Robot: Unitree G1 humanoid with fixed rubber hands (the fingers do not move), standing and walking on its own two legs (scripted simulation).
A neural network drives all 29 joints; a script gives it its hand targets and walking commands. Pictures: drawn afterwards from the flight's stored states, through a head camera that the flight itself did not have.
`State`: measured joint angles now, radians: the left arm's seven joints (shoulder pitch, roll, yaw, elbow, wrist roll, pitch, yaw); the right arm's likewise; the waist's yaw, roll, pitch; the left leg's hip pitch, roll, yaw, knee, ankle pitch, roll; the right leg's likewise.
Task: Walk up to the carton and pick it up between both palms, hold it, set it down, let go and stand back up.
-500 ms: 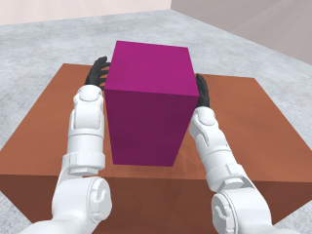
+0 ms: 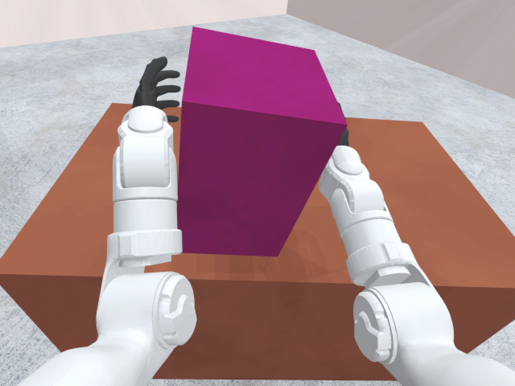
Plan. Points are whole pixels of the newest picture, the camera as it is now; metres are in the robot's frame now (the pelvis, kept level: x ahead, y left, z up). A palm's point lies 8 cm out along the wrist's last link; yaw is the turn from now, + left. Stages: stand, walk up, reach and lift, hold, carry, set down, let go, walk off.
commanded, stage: reach and lift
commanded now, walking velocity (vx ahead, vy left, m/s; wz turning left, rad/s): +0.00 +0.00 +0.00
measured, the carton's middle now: (240, 156) +0.40 +0.01 +0.19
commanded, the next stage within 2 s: hold in 0.96 s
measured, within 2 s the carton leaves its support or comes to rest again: neither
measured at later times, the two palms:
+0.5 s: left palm (139, 109) +0.40 +0.15 +0.27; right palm (329, 130) +0.39 -0.12 +0.24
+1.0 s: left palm (141, 86) +0.40 +0.14 +0.30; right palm (337, 116) +0.40 -0.13 +0.26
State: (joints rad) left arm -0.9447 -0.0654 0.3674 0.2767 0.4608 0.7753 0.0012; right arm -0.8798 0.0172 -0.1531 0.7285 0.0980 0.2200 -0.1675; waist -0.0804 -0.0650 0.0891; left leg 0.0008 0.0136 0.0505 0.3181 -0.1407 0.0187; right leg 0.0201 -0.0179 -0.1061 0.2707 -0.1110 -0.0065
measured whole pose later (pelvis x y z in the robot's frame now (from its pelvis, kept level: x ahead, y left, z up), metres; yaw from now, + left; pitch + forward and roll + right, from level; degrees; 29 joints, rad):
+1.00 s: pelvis +0.02 -0.01 +0.00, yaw +1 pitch -10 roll -1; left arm -1.00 0.01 0.39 0.32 0.41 0.83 -0.03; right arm -0.98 -0.02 -0.06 0.72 0.22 0.39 -0.25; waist -0.10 -0.05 0.02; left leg 0.00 0.03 0.02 0.33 -0.16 0.00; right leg 0.05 0.01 -0.11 0.25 -0.13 -0.02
